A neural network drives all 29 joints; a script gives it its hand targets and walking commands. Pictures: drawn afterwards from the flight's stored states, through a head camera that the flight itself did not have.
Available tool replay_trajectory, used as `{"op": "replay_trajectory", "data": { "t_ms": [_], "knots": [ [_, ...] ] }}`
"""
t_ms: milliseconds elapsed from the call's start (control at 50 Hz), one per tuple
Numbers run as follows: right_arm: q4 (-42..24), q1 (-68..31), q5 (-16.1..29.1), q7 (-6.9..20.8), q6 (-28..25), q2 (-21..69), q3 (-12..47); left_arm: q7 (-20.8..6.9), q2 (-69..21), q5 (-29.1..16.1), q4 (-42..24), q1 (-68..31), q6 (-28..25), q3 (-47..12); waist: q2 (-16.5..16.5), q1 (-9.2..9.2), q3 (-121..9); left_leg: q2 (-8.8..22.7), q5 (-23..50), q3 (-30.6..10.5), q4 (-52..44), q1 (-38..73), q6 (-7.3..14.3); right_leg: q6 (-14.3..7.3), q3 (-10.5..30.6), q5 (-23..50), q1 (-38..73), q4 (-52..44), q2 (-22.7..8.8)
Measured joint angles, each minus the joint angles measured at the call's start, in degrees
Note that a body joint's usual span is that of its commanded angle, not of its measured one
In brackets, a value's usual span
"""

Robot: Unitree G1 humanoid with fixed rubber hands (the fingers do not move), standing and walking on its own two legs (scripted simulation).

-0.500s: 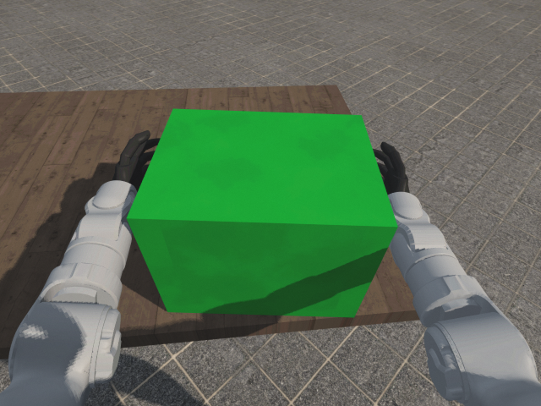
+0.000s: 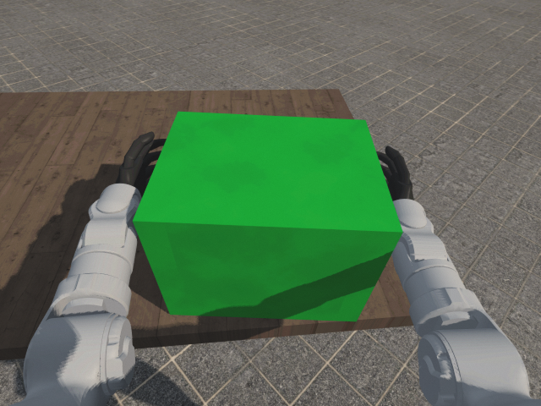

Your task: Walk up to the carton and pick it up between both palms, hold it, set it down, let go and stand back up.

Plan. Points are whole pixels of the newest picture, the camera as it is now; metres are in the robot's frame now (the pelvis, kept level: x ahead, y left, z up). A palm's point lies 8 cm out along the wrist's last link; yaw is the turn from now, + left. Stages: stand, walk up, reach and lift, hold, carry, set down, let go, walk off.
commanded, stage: reach and lift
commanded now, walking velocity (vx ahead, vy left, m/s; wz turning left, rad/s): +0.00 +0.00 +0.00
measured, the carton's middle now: (267, 217) +0.40 -0.01 +0.08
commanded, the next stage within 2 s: none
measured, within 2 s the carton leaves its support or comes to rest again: leaves its support in 0.38 s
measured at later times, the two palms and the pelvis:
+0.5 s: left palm (122, 191) +0.39 +0.19 +0.16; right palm (404, 200) +0.37 -0.20 +0.14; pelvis +0.00 +0.00 +0.00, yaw +1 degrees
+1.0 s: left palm (106, 175) +0.38 +0.20 +0.20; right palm (412, 173) +0.37 -0.20 +0.19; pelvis -0.01 -0.01 +0.00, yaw +2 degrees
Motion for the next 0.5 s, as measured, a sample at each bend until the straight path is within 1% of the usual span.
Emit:
{"op": "replay_trajectory", "data": {
  "t_ms": [40, 80, 120, 200, 280, 360, 400, 500],
  "knots": [
    [-1.4, 0.7, -2.4, 1.0, 0.1, 0.8, -1.7, -1.1, -0.6, 2.0, -1.4, 0.6, 0.6, 1.7, -0.1, 0.0, 0.5, 0.0, 0.1, 0.1, -0.4, 0.9, 0.0, 0.1, 0.0, 0.1, 1.0, -0.5, -0.1],
    [-3.8, 2.0, -4.9, 1.3, 0.6, 1.7, -3.0, -2.2, -1.3, 3.9, -3.2, 1.6, 1.1, 3.3, -0.1, -0.09, 0.6, 0.0, 0.1, 0.0, -0.8, 1.7, 0.0, 0.1, -0.1, 0.3, 1.9, -1.2, -0.1],
    [-6.3, 3.6, -5.8, 1.6, 1.1, 2.3, -3.5, -2.9, -2.2, 5.2, -6.3, 3.1, 2.1, 4.4, -0.2, -0.23, 0.8, -0.1, 0.2, -0.1, -1.2, 2.5, -0.1, 0.1, -0.3, 0.3, 2.8, -1.6, -0.2],
    [-10.0, 5.7, -6.2, 2.7, 2.9, 2.5, -3.6, -3.9, -4.0, 6.7, -12.2, 5.5, 5.6, 6.4, -0.3, -0.14, 1.4, -0.4, 0.3, -0.3, -1.8, 3.7, 0.0, 0.2, -0.6, 0.1, 3.9, -1.7, -0.5],
    [-12.0, 6.6, -6.0, 3.3, 4.1, 2.0, -2.8, -4.1, -5.2, 7.5, -17.8, 7.3, 9.0, 6.9, -0.4, 0.2, 2.3, -0.5, 0.5, -0.3, -1.9, 4.3, 0.1, 0.3, -0.7, 0.1, 4.4, -1.6, -0.6],
    [-12.8, 7.0, -5.9, 3.8, 4.6, 1.8, -2.6, -3.9, -5.5, 7.2, -21.6, 8.5, 11.8, 6.5, -0.6, 0.2, 2.1, -0.6, 0.9, -0.5, -2.1, 3.9, 0.0, 0.2, -1.0, 0.2, 4.0, -1.4, -0.6],
    [-13.4, 7.2, -5.2, 3.7, 4.8, 1.5, -2.0, -3.4, -5.4, 6.9, -23.5, 9.2, 12.9, 5.8, -0.5, 0.08, 1.9, -0.4, 0.9, -0.6, -1.9, 3.8, -0.1, 0.1, -1.2, 0.3, 4.0, -1.5, -0.5],
    [-13.9, 6.7, -4.1, 3.6, 6.5, 0.6, -0.9, -3.0, -5.8, 6.6, -25.1, 9.2, 15.2, 6.2, -0.4, 0.02, 1.2, -0.3, 1.1, -0.6, -1.9, 3.6, -0.2, -0.1, -1.3, 0.2, 3.6, -1.1, -0.5]
  ]
}}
